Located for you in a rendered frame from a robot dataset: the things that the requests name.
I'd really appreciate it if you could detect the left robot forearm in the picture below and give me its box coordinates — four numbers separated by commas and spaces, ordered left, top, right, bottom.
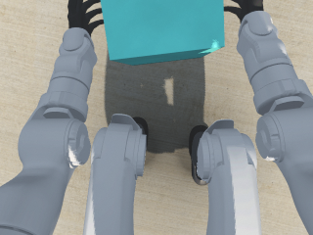
18, 27, 98, 161

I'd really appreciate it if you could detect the robot left thigh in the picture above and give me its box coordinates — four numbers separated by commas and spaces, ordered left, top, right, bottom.
82, 122, 147, 235

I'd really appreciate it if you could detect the left robot upper arm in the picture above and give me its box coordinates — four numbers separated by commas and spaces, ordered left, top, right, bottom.
0, 118, 91, 235

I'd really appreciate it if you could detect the carton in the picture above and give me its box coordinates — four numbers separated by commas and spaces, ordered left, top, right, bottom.
100, 0, 225, 66

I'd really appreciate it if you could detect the robot right hand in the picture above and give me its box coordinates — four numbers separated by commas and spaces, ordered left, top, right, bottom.
223, 0, 264, 24

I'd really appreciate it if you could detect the robot left hand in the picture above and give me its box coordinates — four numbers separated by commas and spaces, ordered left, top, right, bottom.
67, 0, 104, 37

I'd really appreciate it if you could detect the robot thigh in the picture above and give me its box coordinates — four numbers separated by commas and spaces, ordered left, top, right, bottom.
198, 128, 262, 235
82, 122, 147, 235

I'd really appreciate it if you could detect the right robot forearm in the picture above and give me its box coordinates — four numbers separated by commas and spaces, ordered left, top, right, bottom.
236, 11, 313, 116

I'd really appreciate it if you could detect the right robot upper arm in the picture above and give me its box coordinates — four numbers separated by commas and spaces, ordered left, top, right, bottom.
255, 106, 313, 235

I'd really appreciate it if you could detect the robot right thigh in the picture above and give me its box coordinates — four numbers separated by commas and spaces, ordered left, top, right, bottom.
198, 128, 262, 235

